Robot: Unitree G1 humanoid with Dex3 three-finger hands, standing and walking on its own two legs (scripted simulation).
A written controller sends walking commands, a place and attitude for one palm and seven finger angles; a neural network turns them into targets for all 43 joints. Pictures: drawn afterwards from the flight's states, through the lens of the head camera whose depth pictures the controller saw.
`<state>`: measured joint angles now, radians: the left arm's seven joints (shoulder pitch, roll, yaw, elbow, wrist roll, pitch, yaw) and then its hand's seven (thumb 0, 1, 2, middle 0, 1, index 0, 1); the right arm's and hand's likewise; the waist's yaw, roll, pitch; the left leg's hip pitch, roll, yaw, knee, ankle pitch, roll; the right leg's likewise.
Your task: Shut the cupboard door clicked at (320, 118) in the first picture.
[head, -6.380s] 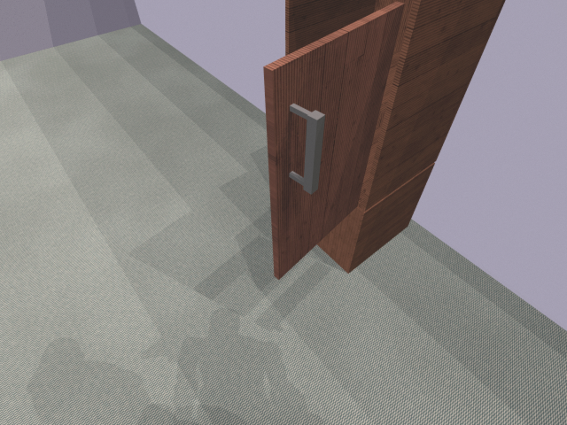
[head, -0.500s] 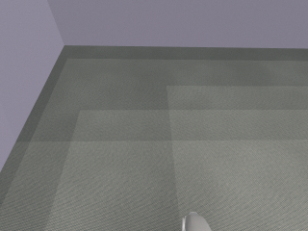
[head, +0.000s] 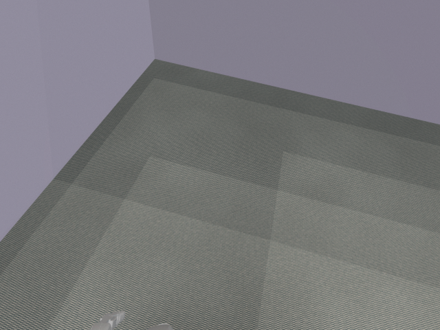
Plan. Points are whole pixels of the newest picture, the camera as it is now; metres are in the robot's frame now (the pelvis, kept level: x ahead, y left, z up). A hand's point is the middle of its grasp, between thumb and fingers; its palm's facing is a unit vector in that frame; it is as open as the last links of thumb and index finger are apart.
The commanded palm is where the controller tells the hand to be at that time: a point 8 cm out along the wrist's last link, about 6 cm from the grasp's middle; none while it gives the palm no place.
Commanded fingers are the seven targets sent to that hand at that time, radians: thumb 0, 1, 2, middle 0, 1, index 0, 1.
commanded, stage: walk to a spot facing it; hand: left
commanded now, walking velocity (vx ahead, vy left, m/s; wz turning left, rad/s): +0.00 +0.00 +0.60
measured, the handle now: out of the picture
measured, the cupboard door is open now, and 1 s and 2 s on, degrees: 98 98 98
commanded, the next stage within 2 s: none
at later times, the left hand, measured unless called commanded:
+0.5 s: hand out of the picture +0.05 +0.16 -0.13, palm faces +0.28 -0.91 -0.31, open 7.4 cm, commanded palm none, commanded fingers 0.00 0.90 0.90 -0.20 -0.30 -0.20 -0.30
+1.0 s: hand out of the picture +0.02 +0.18 -0.14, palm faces +0.57 -0.78 -0.27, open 7.4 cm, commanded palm none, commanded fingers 0.00 0.90 0.90 -0.20 -0.30 -0.20 -0.30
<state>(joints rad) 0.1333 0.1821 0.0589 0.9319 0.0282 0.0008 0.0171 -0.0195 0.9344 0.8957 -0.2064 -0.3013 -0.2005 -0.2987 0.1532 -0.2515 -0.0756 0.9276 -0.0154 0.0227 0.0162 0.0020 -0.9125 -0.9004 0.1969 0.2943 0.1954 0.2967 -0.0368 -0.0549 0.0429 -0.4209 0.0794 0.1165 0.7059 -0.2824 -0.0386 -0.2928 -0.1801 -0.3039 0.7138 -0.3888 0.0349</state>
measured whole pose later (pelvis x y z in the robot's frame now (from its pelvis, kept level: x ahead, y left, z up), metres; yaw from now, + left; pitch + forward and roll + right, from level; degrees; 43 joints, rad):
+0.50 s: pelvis +0.05 -0.06 +0.02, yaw +17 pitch +1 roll +2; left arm 0.22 0.19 0.03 0.90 0.02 0.01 0.03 0.01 0.91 0.90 -0.20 -0.30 -0.20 -0.30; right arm 0.15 -0.26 -0.09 0.94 -0.01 0.08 0.03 0.01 -0.91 -0.90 0.20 0.30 0.20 0.30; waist -0.02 0.04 0.10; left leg -0.54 -0.01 0.01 1.13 -0.44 -0.06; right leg -0.25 -0.09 -0.12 0.56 -0.33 -0.01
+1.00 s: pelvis +0.06 -0.05 +0.02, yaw +35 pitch +1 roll +0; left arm 0.15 0.25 0.07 0.89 0.02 0.05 0.01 0.01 0.91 0.90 -0.20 -0.30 -0.19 -0.30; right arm 0.13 -0.23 -0.06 0.91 -0.02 0.04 0.01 0.00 -0.90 -0.90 0.20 0.30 0.20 0.30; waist -0.01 -0.01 0.09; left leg -0.30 -0.01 -0.02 0.53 -0.24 0.01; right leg -0.44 -0.08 -0.01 0.92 -0.44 0.07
